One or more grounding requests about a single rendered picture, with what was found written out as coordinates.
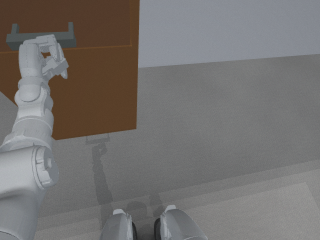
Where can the cabinet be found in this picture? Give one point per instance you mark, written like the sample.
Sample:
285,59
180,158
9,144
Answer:
99,95

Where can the drawer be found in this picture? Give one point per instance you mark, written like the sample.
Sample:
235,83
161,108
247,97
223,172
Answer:
97,23

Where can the left robot forearm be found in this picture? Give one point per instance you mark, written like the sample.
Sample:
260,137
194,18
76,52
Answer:
34,121

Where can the left robot hand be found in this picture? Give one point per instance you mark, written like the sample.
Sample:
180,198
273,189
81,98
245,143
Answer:
33,64

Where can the left robot upper arm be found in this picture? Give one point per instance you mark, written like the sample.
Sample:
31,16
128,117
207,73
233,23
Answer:
25,176

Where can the handle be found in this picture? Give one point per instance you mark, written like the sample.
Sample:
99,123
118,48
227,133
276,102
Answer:
66,39

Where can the robot left thigh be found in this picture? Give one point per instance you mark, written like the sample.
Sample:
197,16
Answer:
117,227

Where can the right robot shin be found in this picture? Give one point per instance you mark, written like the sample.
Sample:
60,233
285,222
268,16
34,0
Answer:
170,207

